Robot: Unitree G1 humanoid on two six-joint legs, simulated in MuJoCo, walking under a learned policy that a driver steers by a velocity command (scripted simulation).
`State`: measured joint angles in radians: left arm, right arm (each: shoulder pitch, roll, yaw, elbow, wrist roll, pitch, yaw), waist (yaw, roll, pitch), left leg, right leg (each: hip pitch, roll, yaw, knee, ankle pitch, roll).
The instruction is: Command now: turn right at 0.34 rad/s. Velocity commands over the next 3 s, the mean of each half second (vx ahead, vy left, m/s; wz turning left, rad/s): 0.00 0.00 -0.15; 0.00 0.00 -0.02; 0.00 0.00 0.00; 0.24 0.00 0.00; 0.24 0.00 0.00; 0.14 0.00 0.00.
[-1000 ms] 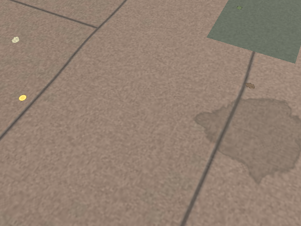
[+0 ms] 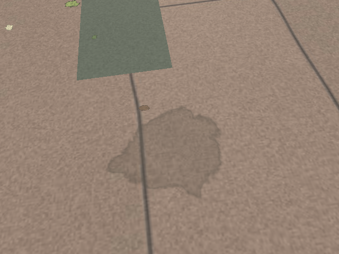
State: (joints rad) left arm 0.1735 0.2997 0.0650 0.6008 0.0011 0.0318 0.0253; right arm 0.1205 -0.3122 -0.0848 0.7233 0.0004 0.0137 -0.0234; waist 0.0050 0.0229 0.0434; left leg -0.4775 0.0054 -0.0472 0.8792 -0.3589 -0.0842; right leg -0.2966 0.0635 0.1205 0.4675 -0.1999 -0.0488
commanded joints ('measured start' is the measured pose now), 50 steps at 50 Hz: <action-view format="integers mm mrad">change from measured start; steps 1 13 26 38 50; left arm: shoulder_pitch -14 -32 16 29 32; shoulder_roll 160 75 49 37 28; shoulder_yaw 42 12 11 10 11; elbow -57 -9 59 101 182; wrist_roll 6 26 12 10 7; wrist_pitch -8 -5 -28 -22 -18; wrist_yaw -2 -6 -7 10 21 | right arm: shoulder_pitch -26 -12 48 79 113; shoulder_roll -71 -73 -33 -24 -22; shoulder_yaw -11 15 35 39 43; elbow -76 -77 -88 -59 -8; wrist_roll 6 -17 -14 -11 -9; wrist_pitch -15 -58 -49 -55 -59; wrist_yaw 8 24 23 22 16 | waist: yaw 24 17 -11 -4 -4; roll -183 131 -47 -23 -22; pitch -129 -76 -66 -56 -39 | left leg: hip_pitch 54 221 257 236 233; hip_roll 6 147 53 44 45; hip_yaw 3 -143 -26 -22 -31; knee -95 -535 -434 -446 -477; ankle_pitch -21 153 171 187 179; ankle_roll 9 162 121 117 127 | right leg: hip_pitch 107 92 71 111 128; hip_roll -252 -64 -85 -85 -82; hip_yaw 246 34 70 64 53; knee -93 18 -5 5 -4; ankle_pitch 226 4 102 142 149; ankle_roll -187 62 31 37 57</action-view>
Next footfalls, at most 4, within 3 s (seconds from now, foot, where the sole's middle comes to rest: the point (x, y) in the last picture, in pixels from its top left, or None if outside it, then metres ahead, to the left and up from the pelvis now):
0.14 left None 0.05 0.14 -0.78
1.84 right None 0.16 -0.12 -0.78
2.26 left None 0.29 0.09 -0.78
2.70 right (234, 239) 0.50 -0.17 -0.78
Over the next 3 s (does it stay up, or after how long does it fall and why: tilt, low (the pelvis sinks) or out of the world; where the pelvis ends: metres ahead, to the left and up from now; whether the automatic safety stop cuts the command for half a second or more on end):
stays up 0.40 -0.08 -0.01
